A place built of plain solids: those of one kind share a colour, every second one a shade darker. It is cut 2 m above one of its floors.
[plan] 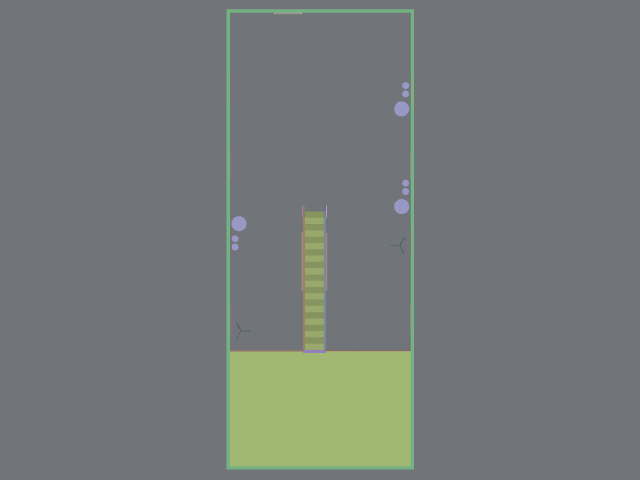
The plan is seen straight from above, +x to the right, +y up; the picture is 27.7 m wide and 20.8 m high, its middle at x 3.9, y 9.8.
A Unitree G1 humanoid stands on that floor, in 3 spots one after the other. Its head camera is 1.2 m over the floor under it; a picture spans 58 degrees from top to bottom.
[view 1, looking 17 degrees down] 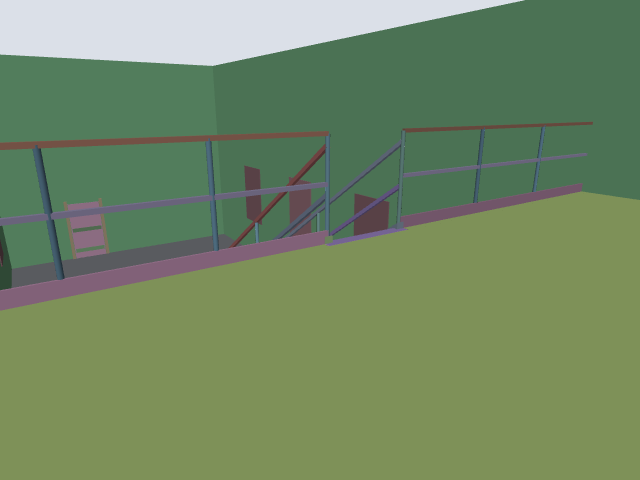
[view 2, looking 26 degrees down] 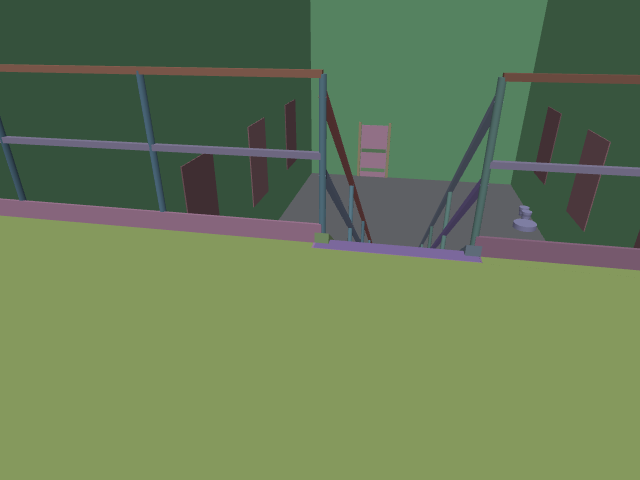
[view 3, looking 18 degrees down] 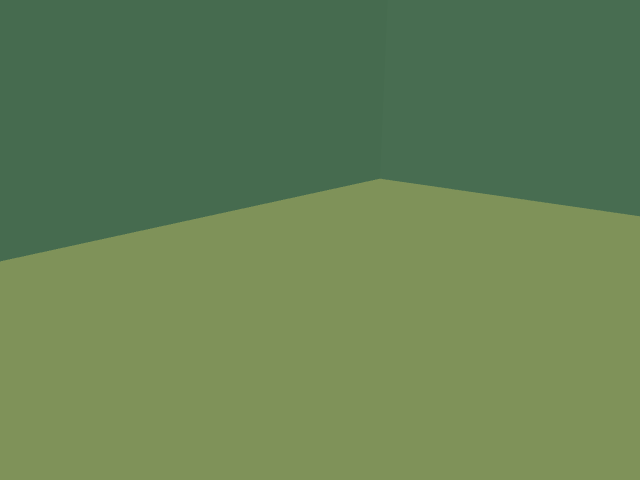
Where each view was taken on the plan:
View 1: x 1.00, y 1.85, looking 56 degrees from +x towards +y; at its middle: toeboard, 3.95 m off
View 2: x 3.66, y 2.60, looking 101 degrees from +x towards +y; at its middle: stair_string_right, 2.69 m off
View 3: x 5.66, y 3.97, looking -137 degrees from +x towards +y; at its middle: loft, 3.88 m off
